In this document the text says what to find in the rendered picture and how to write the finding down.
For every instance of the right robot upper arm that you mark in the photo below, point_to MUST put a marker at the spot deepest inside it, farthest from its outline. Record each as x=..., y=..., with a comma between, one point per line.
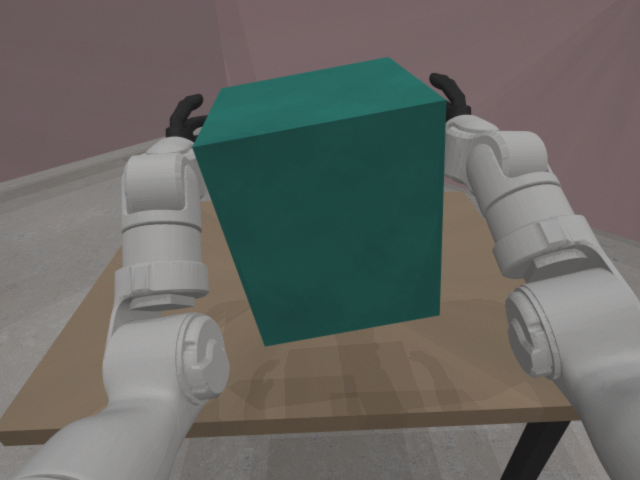
x=582, y=331

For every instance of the table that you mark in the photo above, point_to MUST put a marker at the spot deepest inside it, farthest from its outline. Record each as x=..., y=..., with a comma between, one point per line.
x=455, y=369

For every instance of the left robot upper arm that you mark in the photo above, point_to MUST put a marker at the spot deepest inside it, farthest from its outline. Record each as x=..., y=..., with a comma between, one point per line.
x=159, y=372

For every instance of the carton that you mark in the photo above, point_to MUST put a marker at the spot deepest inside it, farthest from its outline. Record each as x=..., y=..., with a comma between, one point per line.
x=328, y=186

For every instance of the left robot forearm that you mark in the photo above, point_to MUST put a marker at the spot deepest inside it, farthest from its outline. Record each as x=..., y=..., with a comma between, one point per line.
x=161, y=229

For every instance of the left robot hand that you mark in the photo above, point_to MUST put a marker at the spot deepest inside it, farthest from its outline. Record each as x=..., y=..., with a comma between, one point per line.
x=180, y=126

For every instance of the right robot hand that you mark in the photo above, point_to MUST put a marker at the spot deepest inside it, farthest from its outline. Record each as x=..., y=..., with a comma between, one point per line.
x=458, y=105

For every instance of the right robot forearm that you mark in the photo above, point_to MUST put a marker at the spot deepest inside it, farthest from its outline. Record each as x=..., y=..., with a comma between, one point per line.
x=536, y=233

